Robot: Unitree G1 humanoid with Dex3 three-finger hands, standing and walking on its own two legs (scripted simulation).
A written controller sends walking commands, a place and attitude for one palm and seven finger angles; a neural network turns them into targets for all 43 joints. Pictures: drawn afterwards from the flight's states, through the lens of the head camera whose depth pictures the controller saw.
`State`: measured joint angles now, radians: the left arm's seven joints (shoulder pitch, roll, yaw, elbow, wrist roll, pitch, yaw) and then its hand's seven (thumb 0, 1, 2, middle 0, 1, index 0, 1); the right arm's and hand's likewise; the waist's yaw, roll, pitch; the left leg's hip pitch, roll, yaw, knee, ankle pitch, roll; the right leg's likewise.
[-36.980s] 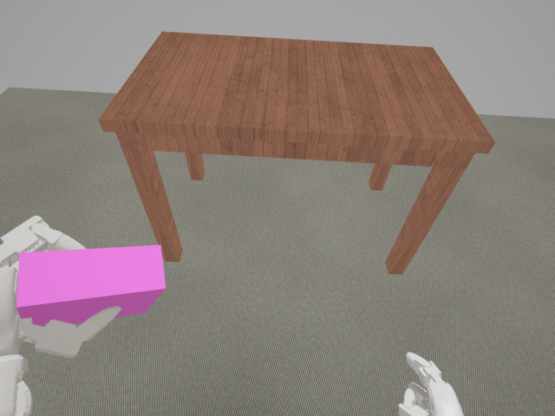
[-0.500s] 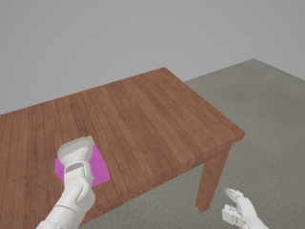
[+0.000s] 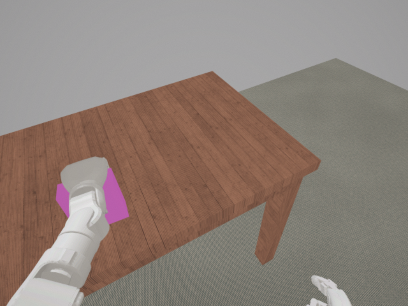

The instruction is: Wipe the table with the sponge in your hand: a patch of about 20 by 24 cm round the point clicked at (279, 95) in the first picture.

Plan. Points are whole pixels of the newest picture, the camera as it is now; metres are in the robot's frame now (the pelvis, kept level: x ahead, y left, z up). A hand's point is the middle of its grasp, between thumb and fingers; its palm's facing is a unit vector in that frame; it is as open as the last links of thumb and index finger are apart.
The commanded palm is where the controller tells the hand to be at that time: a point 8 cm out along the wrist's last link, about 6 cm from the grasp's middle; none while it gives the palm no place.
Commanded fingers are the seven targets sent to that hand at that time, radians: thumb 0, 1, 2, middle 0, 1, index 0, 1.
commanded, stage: wipe forward along the middle lane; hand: left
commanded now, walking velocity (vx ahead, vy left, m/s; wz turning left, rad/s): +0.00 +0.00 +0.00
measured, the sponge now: (98, 207) +0.33 +0.28 -0.01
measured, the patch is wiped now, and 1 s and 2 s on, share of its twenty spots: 1.00 1.00 1.00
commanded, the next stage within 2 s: slide back across to the first lane in 1.02 s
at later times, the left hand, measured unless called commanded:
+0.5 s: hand (90, 175) +0.39 +0.30 +0.04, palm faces -0.13 -0.01 -0.99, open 9.3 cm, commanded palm +0.38 +0.31 +0.06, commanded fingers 0.00 0.10 1.30 -1.20 -1.60 -1.20 -1.60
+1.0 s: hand (83, 160) +0.44 +0.34 +0.04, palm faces -0.13 +0.00 -0.99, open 9.3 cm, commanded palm +0.43 +0.34 +0.06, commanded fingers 0.00 0.10 1.30 -1.20 -1.60 -1.20 -1.60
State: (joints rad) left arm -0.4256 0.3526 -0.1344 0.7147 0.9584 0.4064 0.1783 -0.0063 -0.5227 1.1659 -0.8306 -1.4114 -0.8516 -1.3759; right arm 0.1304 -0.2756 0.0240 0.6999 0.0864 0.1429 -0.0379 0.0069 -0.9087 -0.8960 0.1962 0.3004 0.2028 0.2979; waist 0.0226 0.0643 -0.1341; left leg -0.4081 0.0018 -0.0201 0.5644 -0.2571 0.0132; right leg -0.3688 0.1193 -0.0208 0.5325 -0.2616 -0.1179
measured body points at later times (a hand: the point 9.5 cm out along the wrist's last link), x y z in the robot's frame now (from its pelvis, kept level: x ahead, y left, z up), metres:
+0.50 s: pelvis -0.01 -0.01 -0.01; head +0.02 -0.03 +0.44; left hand +0.39 +0.30 +0.09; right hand +0.09 -0.27 -0.14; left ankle +0.02 +0.13 -0.73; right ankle +0.00 -0.04 -0.73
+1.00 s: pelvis +0.00 +0.03 -0.01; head +0.06 +0.02 +0.43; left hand +0.44 +0.34 +0.09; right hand +0.06 -0.24 -0.14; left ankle +0.02 +0.13 -0.73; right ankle +0.00 -0.04 -0.73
